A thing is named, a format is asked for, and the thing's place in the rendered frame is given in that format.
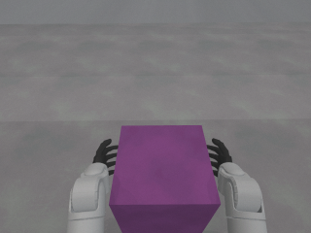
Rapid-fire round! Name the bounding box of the left robot hand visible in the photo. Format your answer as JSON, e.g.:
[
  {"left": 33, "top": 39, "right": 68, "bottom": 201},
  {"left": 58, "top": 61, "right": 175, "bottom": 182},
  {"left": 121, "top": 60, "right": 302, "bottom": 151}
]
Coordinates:
[{"left": 92, "top": 139, "right": 119, "bottom": 176}]

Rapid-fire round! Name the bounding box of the right robot hand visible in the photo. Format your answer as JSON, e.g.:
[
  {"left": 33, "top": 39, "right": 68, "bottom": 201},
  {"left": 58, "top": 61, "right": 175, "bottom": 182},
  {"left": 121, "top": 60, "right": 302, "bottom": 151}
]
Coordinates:
[{"left": 206, "top": 138, "right": 232, "bottom": 177}]

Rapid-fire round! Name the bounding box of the robot right forearm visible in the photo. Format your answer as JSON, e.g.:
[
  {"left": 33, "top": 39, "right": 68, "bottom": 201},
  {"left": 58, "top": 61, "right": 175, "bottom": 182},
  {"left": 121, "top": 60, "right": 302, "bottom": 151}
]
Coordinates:
[{"left": 218, "top": 162, "right": 267, "bottom": 233}]

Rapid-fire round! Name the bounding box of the robot left forearm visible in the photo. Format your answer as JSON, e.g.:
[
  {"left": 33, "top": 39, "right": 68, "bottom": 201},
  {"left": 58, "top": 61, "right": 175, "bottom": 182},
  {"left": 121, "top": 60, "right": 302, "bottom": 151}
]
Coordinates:
[{"left": 66, "top": 162, "right": 110, "bottom": 233}]

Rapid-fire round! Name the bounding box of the carton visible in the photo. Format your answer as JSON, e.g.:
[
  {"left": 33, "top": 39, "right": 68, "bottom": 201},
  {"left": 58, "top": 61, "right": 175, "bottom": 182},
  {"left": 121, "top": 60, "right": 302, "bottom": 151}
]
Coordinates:
[{"left": 109, "top": 125, "right": 221, "bottom": 233}]

